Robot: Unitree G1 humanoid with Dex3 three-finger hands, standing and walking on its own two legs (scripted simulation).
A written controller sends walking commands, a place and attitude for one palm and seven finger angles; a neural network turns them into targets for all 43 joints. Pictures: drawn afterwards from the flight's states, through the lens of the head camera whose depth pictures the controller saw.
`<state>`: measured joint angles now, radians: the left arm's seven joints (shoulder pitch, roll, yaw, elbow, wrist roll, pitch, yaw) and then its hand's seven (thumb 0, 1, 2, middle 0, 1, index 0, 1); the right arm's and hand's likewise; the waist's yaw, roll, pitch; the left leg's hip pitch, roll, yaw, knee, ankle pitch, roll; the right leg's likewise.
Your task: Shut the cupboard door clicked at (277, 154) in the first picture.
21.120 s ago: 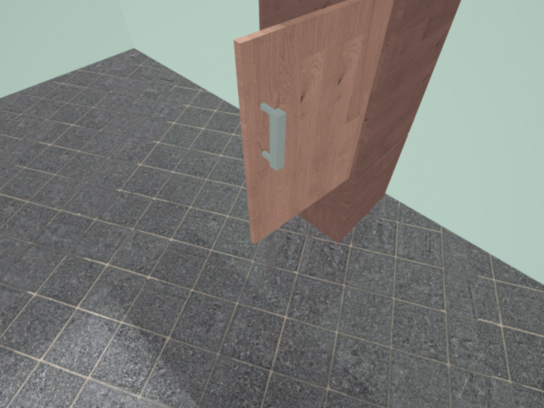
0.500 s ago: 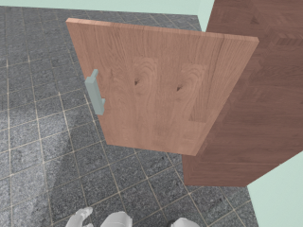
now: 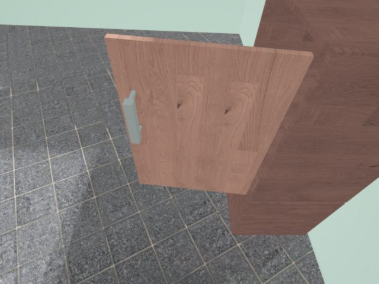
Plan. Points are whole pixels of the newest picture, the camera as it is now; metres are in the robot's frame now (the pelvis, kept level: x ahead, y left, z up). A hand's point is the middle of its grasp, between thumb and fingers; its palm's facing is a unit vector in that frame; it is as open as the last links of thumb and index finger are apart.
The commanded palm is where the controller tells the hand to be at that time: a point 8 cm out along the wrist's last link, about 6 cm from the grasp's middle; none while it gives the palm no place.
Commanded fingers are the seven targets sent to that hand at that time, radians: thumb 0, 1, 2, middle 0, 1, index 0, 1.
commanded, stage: come to a stop and stand still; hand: left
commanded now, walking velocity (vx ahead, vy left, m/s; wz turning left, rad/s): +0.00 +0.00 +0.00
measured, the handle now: (134, 117) +0.49 +0.18 +0.05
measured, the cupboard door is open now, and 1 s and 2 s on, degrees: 84 84 84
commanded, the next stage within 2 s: look again from close up in 0.90 s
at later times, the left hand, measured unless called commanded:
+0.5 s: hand out of the picture -0.04 +0.11 -0.18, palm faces +0.06 -0.99 -0.11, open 7.3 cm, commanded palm none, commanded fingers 0.00 0.90 0.90 -0.20 -0.30 -0.20 -0.30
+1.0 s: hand out of the picture -0.02 +0.12 -0.18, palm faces +0.06 -0.99 -0.13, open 7.3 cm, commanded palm none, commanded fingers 0.00 0.90 0.90 -0.20 -0.30 -0.20 -0.30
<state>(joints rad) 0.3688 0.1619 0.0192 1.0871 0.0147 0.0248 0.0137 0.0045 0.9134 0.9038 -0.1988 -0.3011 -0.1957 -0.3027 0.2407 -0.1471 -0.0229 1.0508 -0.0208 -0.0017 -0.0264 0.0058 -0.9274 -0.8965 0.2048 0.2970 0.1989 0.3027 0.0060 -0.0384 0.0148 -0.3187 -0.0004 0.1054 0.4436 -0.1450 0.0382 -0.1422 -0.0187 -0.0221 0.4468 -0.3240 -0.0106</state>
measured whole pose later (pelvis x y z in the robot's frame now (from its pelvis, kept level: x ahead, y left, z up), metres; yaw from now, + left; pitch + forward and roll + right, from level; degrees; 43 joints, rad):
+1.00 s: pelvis +0.02 -0.02 +0.00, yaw +0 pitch -1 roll +1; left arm 0.37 0.11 -0.01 1.12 0.01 -0.02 0.05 0.00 0.91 0.90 -0.20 -0.30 -0.20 -0.30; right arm 0.25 -0.13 0.00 1.16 -0.01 -0.01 -0.04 0.02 -0.93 -0.90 0.20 0.30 0.19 0.30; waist 0.01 -0.04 0.04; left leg -0.23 0.02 0.09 0.42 -0.17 0.00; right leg -0.04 0.01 -0.03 0.38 -0.33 -0.03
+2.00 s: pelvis -0.04 -0.02 -0.07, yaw +2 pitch +10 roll +0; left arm 0.36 0.23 0.19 0.24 -0.29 -0.51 -0.41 0.00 0.91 0.90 -0.38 -0.50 -0.38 -0.50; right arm 0.16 -0.25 -0.04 0.57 0.02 -0.26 0.00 0.01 -0.90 -0.90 0.20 0.30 0.20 0.30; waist -0.01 -0.05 -0.12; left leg -0.85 0.03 0.02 1.01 -0.33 0.01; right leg -0.69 0.01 -0.06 1.08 -0.56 -0.05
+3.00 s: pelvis -0.03 +0.01 -0.05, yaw +3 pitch +5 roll -3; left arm 0.37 0.28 0.11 -0.13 -0.28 -0.18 -0.28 0.01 0.90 0.90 -1.26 -1.45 -1.26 -1.46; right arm 0.24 -0.23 0.07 0.50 0.04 -0.22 -0.06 0.02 -0.90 -0.90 0.21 0.30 0.20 0.30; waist 0.02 0.06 -0.08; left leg -0.69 0.01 0.00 0.90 -0.31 0.05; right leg -0.48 0.01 -0.08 0.86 -0.48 0.00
